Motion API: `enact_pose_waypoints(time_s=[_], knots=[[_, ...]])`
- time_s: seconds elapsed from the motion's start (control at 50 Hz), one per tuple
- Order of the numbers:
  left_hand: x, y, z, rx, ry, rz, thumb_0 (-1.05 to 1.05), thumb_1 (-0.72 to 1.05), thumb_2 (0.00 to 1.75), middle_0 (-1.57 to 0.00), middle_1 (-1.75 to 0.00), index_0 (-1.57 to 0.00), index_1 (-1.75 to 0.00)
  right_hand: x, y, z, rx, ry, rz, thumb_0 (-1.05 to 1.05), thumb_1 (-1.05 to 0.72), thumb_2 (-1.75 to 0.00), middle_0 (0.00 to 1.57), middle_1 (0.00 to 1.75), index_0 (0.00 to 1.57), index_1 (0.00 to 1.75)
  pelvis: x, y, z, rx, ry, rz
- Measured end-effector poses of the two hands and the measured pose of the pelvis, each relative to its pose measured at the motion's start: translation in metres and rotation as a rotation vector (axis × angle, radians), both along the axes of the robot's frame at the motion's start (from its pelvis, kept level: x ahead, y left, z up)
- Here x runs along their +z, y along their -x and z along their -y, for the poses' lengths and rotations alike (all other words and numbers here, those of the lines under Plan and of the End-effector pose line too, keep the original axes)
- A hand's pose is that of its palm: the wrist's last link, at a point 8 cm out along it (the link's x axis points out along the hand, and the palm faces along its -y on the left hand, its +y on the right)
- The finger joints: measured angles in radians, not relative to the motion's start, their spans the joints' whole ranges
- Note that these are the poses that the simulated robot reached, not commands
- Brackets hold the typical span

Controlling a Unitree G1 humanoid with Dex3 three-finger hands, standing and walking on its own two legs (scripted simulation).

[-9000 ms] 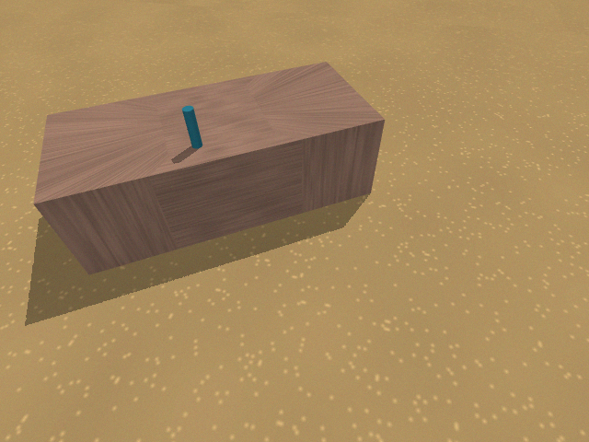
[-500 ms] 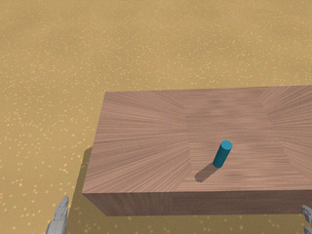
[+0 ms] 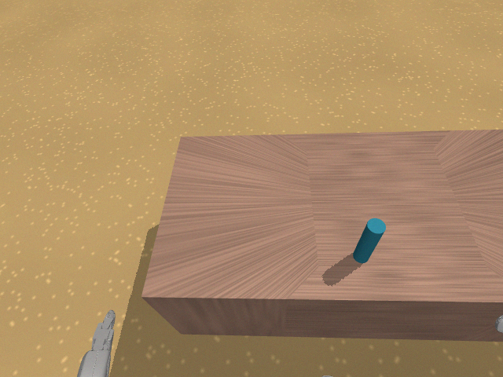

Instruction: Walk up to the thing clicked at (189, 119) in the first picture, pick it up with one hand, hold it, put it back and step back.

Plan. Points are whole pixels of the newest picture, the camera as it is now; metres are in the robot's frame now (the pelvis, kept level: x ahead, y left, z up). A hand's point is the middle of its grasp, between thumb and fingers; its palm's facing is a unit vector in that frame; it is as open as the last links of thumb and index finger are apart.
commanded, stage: go down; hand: right
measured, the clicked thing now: (367, 242) +0.47 -0.23 -0.23
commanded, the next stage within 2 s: approach in 1.12 s
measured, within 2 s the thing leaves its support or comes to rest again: neither
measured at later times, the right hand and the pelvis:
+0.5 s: hand out of the picture +0.32 -0.38 +0.01, palm faces +0.26 +0.96 -0.13, open 17.7 cm; pelvis -0.01 +0.00 +0.00, yaw +0 degrees
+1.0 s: hand out of the picture +0.35 -0.40 +0.02, palm faces +0.27 +0.96 -0.09, open 17.7 cm; pelvis -0.01 -0.01 -0.01, yaw +1 degrees
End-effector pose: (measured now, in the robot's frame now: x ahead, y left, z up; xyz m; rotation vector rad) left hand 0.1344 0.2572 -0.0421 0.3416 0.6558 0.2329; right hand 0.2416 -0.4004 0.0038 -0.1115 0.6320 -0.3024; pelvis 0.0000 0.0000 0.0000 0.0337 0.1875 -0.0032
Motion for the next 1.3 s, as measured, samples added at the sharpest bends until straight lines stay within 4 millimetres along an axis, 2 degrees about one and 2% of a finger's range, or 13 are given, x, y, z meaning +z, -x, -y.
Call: enact_pose_waypoints(time_s=[0.12,0.3,0.54,0.66,1.06,1.3], knots=[[-0.003,0.008,-0.004,0.011,-0.017,-0.043,-0.01,-0.53,0.05,-0.06,-0.06,-0.06,-0.06,0.008,-0.016,0.011,0.005,-0.004,0.084,-0.01,0.56,-0.03,0.05,0.05,0.06,0.05,-0.001,0.004,0.000,0.005,-0.002,-0.014],[0.000,0.008,-0.003,0.006,-0.029,-0.045,-0.01,-0.53,0.06,-0.06,-0.06,-0.06,-0.06,0.019,-0.033,0.020,0.015,-0.014,0.159,-0.01,0.58,-0.04,0.04,0.06,0.05,0.06,-0.001,0.009,0.001,0.006,-0.009,-0.022],[-0.002,0.013,0.006,-0.013,-0.025,-0.069,-0.01,-0.52,0.05,-0.06,-0.06,-0.06,-0.05,0.026,-0.053,0.032,0.014,-0.018,0.222,-0.01,0.60,-0.05,0.03,0.06,0.05,0.06,-0.004,0.013,0.003,0.004,-0.018,-0.051],[0.000,0.013,0.003,-0.001,-0.040,-0.076,-0.01,-0.52,0.05,-0.07,-0.06,-0.07,-0.05,0.028,-0.063,0.035,0.016,-0.023,0.244,-0.01,0.60,-0.05,0.03,0.06,0.05,0.06,-0.005,0.011,0.005,0.006,-0.021,-0.063],[-0.001,0.005,0.008,-0.008,-0.042,-0.092,-0.01,-0.53,0.05,-0.07,-0.06,-0.07,-0.06,0.033,-0.079,0.044,0.013,-0.028,0.303,-0.01,0.60,-0.06,0.02,0.06,0.05,0.06,-0.008,0.006,0.010,0.004,-0.030,-0.087],[-0.002,0.007,0.009,-0.010,-0.050,-0.098,-0.01,-0.53,0.05,-0.06,-0.06,-0.06,-0.06,0.038,-0.093,0.049,0.014,-0.029,0.354,-0.01,0.60,-0.06,0.03,0.06,0.05,0.06,-0.011,0.008,0.011,0.003,-0.036,-0.100]])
